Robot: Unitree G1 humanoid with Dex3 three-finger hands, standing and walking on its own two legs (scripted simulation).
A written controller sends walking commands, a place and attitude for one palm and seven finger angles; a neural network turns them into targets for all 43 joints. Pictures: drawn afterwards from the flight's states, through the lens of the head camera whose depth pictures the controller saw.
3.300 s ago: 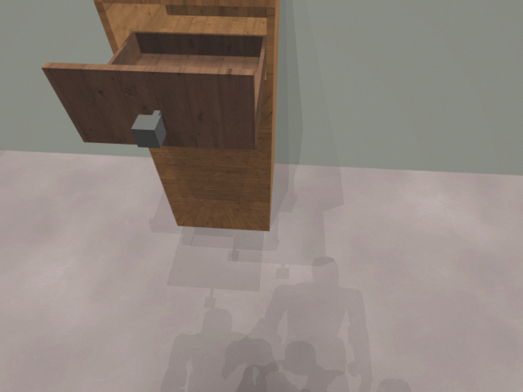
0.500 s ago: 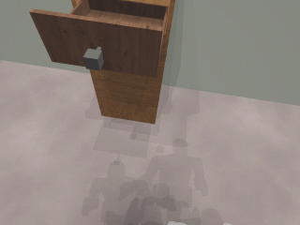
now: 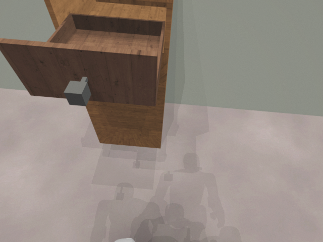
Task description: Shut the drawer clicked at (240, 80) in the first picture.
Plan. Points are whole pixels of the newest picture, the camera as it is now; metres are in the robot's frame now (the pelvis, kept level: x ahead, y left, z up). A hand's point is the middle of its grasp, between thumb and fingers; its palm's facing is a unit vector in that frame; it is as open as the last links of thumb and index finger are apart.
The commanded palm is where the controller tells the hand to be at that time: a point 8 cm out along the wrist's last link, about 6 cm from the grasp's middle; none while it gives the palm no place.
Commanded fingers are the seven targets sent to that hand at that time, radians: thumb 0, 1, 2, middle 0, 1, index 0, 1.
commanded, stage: take the last steps up to it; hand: left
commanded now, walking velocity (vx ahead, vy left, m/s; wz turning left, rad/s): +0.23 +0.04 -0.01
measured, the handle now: (80, 88) +0.45 +0.25 +0.11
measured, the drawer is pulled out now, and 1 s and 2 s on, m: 0.30 0.30 0.30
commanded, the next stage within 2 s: come to a stop and stand still in 0.28 s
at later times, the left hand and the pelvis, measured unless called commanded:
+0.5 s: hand (106, 218) +0.20 +0.17 -0.15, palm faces +0.05 -0.97 -0.23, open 7.2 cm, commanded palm none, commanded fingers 0.00 0.90 0.90 -0.20 -0.30 -0.20 -0.30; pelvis +0.15 -0.02 +0.02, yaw +1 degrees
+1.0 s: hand (112, 207) +0.23 +0.16 -0.15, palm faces +0.06 -0.96 -0.28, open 7.4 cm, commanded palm none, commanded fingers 0.00 0.90 0.90 -0.20 -0.30 -0.20 -0.30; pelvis +0.18 -0.04 +0.02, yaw +1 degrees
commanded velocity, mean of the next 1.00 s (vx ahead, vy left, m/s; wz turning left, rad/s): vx -0.05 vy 0.05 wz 0.00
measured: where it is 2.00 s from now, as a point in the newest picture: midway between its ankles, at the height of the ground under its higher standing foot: outside the picture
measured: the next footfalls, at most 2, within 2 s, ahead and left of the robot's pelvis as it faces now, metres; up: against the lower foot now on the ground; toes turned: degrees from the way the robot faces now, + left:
right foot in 0.30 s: +0.22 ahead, -0.13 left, +0.00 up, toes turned -1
left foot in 0.54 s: +0.23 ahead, +0.12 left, +0.00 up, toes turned +5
